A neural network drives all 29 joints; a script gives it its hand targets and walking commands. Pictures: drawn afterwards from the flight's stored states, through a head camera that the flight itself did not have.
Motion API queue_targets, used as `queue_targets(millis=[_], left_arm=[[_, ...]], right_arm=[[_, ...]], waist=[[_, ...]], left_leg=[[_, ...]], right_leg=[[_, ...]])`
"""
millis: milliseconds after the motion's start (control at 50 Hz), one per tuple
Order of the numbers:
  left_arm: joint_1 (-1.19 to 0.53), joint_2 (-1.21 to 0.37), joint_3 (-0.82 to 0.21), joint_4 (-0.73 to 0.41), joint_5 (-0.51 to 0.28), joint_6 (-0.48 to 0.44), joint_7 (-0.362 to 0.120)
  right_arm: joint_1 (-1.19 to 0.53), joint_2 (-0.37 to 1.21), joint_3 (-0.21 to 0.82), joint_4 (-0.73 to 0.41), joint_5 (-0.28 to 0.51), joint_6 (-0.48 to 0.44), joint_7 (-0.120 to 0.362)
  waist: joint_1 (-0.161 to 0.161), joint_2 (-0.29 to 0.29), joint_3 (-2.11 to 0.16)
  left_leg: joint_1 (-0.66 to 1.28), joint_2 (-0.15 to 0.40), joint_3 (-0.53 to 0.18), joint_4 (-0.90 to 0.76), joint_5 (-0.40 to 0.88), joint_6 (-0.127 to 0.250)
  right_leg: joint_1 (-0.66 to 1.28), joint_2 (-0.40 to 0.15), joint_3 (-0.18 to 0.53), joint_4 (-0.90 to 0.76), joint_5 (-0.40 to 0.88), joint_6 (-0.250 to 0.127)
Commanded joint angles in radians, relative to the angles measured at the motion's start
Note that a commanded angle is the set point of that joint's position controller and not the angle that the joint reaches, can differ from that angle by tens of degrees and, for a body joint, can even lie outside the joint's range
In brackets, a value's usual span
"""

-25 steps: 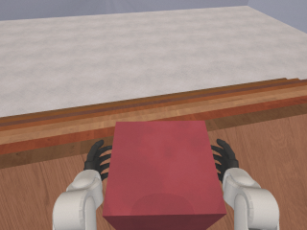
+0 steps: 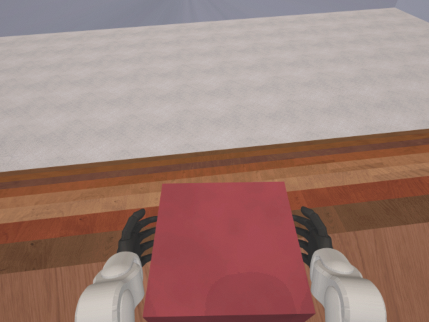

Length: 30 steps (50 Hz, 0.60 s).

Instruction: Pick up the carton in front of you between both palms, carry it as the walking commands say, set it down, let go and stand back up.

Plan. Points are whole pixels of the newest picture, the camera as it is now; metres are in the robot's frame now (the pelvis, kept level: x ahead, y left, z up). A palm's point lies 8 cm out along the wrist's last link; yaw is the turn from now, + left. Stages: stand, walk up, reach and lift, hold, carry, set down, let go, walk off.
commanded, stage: carry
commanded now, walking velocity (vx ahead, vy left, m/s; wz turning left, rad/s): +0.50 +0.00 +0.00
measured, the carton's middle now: (224, 267) +0.24 +0.00 +0.01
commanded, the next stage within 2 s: none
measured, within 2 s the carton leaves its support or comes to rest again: neither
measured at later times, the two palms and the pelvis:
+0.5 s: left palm (151, 110) +0.63 +0.18 +0.10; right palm (264, 107) +0.62 -0.12 +0.11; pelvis +0.31 +0.05 -0.01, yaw -2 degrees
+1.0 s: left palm (173, 68) +0.94 +0.16 +0.07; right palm (256, 65) +0.95 -0.14 +0.07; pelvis +0.60 +0.00 -0.03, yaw -1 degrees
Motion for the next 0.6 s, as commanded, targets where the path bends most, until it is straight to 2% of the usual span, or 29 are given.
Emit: queue_targets(millis=[0, 80, 100, 120, 140, 160, 180, 200, 220, 240, 260, 280, 300, 320, 380, 420, 480, 520, 580], left_arm=[[-0.391, -0.789, -0.662, -0.119, -0.323, 0.019, -0.187], [-0.456, -0.692, -0.63, -0.127, -0.312, 0.059, -0.149], [-0.484, -0.672, -0.626, -0.128, -0.317, 0.068, -0.14], [-0.514, -0.653, -0.625, -0.127, -0.321, 0.078, -0.132], [-0.554, -0.645, -0.627, -0.125, -0.328, 0.088, -0.124], [-0.592, -0.625, -0.622, -0.124, -0.33, 0.095, -0.117], [-0.625, -0.626, -0.621, -0.121, -0.331, 0.106, -0.109], [-0.644, -0.623, -0.615, -0.107, -0.332, 0.11, -0.106], [-0.681, -0.656, -0.615, -0.08, -0.334, 0.11, -0.104], [-0.714, -0.686, -0.61, -0.058, -0.326, 0.105, -0.104], [-0.751, -0.711, -0.605, -0.024, -0.318, 0.097, -0.104], [-0.777, -0.725, -0.598, 0.016, -0.302, 0.087, -0.103], [-0.806, -0.729, -0.593, 0.052, -0.286, 0.076, -0.101], [-0.831, -0.731, -0.587, 0.09, -0.274, 0.065, -0.098], [-0.895, -0.718, -0.561, 0.189, -0.25, 0.036, -0.078], [-0.946, -0.71, -0.545, 0.234, -0.248, 0.024, -0.067], [-1.024, -0.709, -0.518, 0.298, -0.261, 0.013, -0.054], [-1.067, -0.716, -0.497, 0.338, -0.268, 0.006, -0.048], [-1.122, -0.742, -0.468, 0.368, -0.278, -0.002, -0.044]], right_arm=[[-0.443, 0.823, 0.7, -0.125, 0.338, 0.006, 0.15], [-0.512, 0.713, 0.666, -0.141, 0.357, 0.052, 0.135], [-0.529, 0.69, 0.652, -0.135, 0.36, 0.062, 0.129], [-0.544, 0.668, 0.636, -0.121, 0.361, 0.07, 0.124], [-0.552, 0.652, 0.616, -0.094, 0.359, 0.076, 0.121], [-0.562, 0.632, 0.602, -0.085, 0.358, 0.083, 0.118], [-0.596, 0.597, 0.578, -0.066, 0.351, 0.088, 0.115], [-0.627, 0.616, 0.585, -0.044, 0.369, 0.091, 0.115], [-0.671, 0.642, 0.593, -0.047, 0.386, 0.09, 0.119], [-0.714, 0.684, 0.602, -0.029, 0.396, 0.085, 0.124], [-0.775, 0.718, 0.615, -0.018, 0.405, 0.077, 0.13], [-0.831, 0.739, 0.625, 0.004, 0.412, 0.067, 0.135], [-0.882, 0.746, 0.627, 0.031, 0.415, 0.056, 0.137], [-0.918, 0.744, 0.622, 0.064, 0.414, 0.046, 0.137], [-0.977, 0.719, 0.584, 0.163, 0.397, 0.018, 0.125], [-0.994, 0.699, 0.542, 0.225, 0.373, 0.005, 0.109], [-1.03, 0.674, 0.474, 0.3, 0.33, -0.005, 0.081], [-1.059, 0.669, 0.444, 0.336, 0.313, -0.012, 0.068], [-1.121, 0.696, 0.432, 0.364, 0.309, -0.019, 0.058]], waist=[[0.005, -0.129, -0.049], [0.014, -0.142, 0.008], [0.001, -0.148, -0.007], [-0.024, -0.153, -0.054], [-0.066, -0.11, -0.129], [-0.099, -0.025, -0.218], [-0.082, 0.201, -0.307], [-0.083, 0.322, -0.321], [-0.081, 0.258, -0.308], [-0.081, 0.149, -0.303], [-0.07, 0.059, -0.288], [-0.051, 0.042, -0.277], [-0.042, 0.06, -0.277], [-0.037, 0.076, -0.274], [-0.027, 0.098, -0.254], [-0.037, 0.114, -0.229], [-0.056, 0.115, -0.202], [-0.066, 0.124, -0.181], [-0.073, 0.141, -0.151]], left_leg=[[-0.093, -0.028, 0.049, -0.075, 0.041, 0.01], [-0.019, -0.062, 0.08, -0.144, 0.048, 0.056], [0.062, -0.084, 0.094, -0.159, 0.034, 0.073], [0.189, -0.121, 0.121, -0.164, 0.011, 0.084], [0.387, -0.17, 0.158, -0.218, -0.014, 0.087], [0.62, -0.101, 0.051, -0.222, -0.079, 0.086], [0.798, 0.208, -0.478, -0.341, -0.239, 0.199], [0.87, 0.292, -0.753, -0.482, -0.16, 0.282], [0.835, 0.281, -0.645, -0.444, -0.057, 0.279], [0.767, 0.253, -0.54, -0.405, 0.05, 0.257], [0.695, 0.228, -0.444, -0.388, 0.077, 0.222], [0.619, 0.204, -0.374, -0.398, 0.048, 0.192], [0.575, 0.186, -0.328, -0.412, 0.011, 0.175], [0.549, 0.175, -0.296, -0.42, 0.004, 0.172], [0.559, 0.149, -0.214, -0.421, 0.036, 0.194], [0.594, 0.139, -0.177, -0.406, 0.11, 0.201], [0.644, 0.122, -0.14, -0.36, 0.259, 0.205], [0.656, 0.102, -0.113, -0.326, 0.357, 0.202], [0.651, 0.076, -0.079, -0.319, 0.483, 0.176]], right_leg=[[0.16, -0.231, 0.121, -0.029, 0.415, -0.077], [0.141, -0.227, 0.086, 0.041, 0.535, -0.078], [0.124, -0.223, 0.068, 0.099, 0.642, -0.065], [0.101, -0.214, 0.034, 0.206, 0.755, -0.049], [0.044, -0.17, -0.026, 0.398, 0.773, -0.016], [-0.111, -0.136, -0.007, 0.626, 0.557, 0.006], [-0.369, -0.02, 0.011, 0.949, 0.222, 0.053], [-0.581, 0.082, 0.145, 1.154, -0.208, 0.051], [-0.622, 0.01, 0.235, 1.253, -0.197, 0.017], [-0.632, -0.023, 0.243, 1.253, -0.163, -0.002], [-0.628, -0.05, 0.245, 1.209, -0.129, -0.008], [-0.607, -0.068, 0.244, 1.144, -0.092, -0.008], [-0.585, -0.068, 0.228, 1.102, -0.066, -0.006], [-0.581, -0.06, 0.213, 1.075, -0.047, -0.004], [-0.66, -0.066, 0.188, 0.99, 0.026, 0.015], [-0.726, -0.07, 0.164, 0.903, 0.061, 0.025], [-0.753, -0.056, 0.132, 0.75, 0.108, 0.019], [-0.723, -0.032, 0.102, 0.628, 0.142, 0.009], [-0.603, 0.016, 0.041, 0.427, 0.191, -0.007]])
